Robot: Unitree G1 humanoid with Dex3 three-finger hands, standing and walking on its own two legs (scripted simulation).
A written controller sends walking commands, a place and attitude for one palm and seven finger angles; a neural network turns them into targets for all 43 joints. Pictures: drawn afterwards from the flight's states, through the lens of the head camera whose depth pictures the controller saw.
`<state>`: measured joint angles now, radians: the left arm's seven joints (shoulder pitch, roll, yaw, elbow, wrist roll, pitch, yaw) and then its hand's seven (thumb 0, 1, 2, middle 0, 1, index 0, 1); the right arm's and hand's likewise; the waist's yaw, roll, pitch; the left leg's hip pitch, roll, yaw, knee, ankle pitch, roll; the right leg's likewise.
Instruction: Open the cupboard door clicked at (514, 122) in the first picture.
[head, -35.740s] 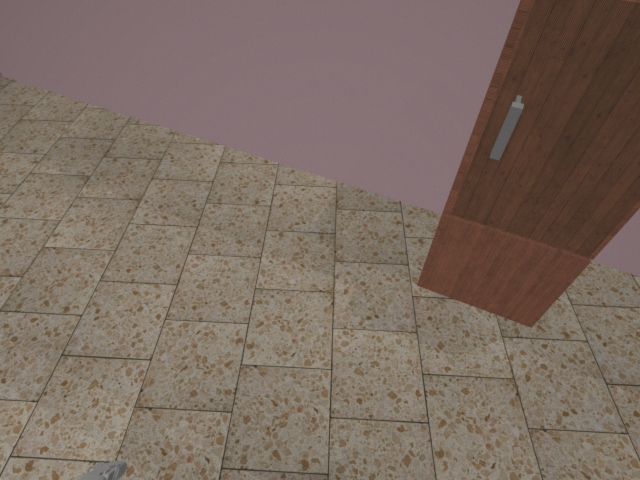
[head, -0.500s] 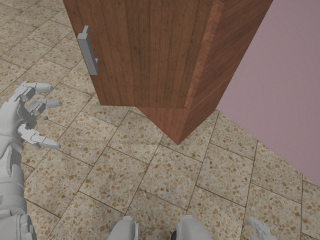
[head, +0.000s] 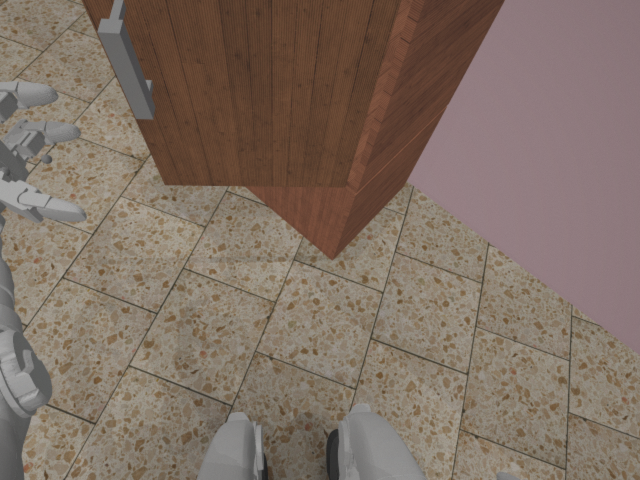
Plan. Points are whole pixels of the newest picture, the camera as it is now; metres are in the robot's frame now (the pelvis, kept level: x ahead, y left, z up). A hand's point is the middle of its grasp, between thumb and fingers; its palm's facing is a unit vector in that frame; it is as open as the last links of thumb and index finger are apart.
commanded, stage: move the hooked fingers beside the handle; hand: left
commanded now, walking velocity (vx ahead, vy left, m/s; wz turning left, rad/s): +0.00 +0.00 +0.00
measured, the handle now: (132, 63) +0.62 +0.23 +0.06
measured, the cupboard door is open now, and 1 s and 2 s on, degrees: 45 45 44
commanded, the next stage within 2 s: slide the fingers in behind the handle in 1.50 s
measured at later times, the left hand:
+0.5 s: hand (58, 98) +0.55 +0.30 +0.07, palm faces +0.02 -1.00 +0.00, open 14.0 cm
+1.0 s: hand (51, 88) +0.56 +0.31 +0.07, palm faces +0.03 -1.00 +0.00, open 14.0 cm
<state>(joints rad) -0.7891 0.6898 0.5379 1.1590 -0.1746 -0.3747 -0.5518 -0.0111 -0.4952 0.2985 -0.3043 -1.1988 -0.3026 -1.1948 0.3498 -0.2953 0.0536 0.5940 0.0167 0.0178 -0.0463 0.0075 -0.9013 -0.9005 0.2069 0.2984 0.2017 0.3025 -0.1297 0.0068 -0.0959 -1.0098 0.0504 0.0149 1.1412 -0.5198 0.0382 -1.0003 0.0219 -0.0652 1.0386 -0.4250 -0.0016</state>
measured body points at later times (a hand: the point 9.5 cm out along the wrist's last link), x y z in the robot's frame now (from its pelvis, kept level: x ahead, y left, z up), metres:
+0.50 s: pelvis +0.00 +0.01 -0.02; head +0.19 +0.05 +0.39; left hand +0.54 +0.35 +0.08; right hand -0.02 -0.26 -0.10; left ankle +0.01 +0.09 -0.65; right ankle +0.03 -0.13 -0.65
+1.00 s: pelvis +0.01 +0.02 -0.01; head +0.21 +0.07 +0.39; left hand +0.56 +0.37 +0.07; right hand -0.03 -0.24 -0.09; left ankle +0.01 +0.09 -0.65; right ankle +0.03 -0.13 -0.65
